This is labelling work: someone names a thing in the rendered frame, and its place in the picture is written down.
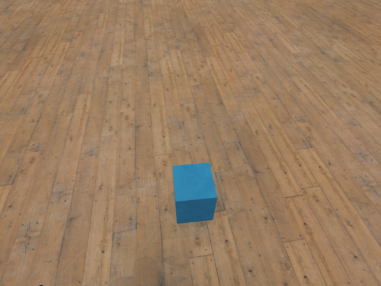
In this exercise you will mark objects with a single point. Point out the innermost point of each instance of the carton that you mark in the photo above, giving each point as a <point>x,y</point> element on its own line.
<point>195,192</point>

